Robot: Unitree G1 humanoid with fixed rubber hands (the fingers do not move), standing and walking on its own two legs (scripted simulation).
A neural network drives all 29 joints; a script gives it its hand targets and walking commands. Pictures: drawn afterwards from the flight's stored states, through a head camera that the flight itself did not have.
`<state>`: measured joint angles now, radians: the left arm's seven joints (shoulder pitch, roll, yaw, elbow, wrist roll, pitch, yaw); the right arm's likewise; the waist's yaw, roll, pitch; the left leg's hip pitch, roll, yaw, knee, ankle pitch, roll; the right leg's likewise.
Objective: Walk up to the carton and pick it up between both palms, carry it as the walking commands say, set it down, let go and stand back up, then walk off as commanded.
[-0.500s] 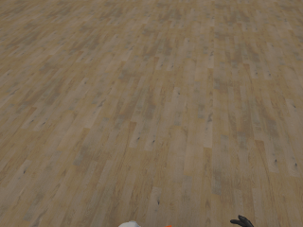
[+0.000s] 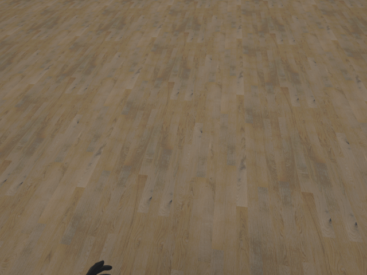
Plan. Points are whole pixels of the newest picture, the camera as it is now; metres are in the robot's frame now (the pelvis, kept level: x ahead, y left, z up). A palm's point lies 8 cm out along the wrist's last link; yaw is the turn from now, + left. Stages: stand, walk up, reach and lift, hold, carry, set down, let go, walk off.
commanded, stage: walk off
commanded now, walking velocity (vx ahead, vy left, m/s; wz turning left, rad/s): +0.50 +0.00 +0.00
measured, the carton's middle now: out of the picture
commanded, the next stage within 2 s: none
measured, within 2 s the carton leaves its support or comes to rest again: rests again in 1.12 s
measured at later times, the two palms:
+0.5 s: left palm (92, 228) +0.27 +0.28 -0.14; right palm (269, 212) +0.32 -0.23 -0.20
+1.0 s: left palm (85, 156) +0.51 +0.36 -0.13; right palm (229, 133) +0.57 -0.14 -0.12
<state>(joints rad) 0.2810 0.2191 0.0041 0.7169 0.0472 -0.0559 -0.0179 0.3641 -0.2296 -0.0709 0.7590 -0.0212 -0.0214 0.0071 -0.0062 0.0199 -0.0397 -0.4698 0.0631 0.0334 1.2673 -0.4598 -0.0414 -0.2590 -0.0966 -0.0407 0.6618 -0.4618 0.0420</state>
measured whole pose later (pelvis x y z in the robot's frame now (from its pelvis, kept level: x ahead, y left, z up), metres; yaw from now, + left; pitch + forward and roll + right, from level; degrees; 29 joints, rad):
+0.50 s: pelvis +0.23 +0.01 -0.06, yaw +5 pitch +2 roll +6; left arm 0.30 0.27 0.01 0.78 0.01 -0.06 -0.01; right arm 0.31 -0.24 -0.07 0.85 -0.05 0.00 0.01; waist 0.06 -0.02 -0.01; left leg -0.17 0.11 -0.11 1.37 -0.60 -0.09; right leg -0.61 -0.13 -0.03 1.14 -0.59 -0.02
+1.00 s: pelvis +0.48 +0.11 -0.01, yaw +2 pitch +1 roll -1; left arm 0.35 0.24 0.03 0.79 0.02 -0.03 0.00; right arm 0.24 -0.23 -0.07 0.85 -0.04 -0.04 0.03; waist 0.03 -0.02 0.01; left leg -0.46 0.07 0.13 0.75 -0.30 0.04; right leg -0.35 -0.09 -0.03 1.21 -0.41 0.01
